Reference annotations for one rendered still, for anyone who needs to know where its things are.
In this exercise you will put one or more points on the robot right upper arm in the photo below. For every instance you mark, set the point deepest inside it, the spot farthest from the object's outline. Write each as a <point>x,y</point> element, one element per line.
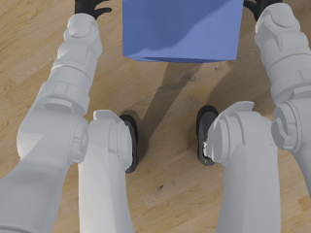
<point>291,131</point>

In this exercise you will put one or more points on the robot left hand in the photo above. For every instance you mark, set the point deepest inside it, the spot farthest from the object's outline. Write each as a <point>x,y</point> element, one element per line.
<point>88,6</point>

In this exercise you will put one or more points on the robot left upper arm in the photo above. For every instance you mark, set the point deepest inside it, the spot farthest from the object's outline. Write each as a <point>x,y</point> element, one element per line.
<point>30,195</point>

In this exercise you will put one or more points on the carton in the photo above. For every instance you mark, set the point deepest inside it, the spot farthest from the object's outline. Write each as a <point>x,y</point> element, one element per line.
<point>181,31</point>

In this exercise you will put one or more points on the left robot thigh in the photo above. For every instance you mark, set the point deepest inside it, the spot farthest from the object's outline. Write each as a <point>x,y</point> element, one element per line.
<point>103,206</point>

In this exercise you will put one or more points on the robot right hand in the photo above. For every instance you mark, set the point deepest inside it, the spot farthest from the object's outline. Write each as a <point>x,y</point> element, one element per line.
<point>258,8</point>

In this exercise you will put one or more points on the left robot forearm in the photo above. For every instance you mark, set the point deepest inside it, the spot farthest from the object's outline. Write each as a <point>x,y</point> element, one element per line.
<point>72,72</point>

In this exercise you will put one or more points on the robot right shin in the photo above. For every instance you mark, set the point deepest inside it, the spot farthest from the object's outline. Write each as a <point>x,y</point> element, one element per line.
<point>242,106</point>

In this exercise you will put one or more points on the right robot forearm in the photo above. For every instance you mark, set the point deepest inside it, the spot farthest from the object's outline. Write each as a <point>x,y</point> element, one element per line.
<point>284,52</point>

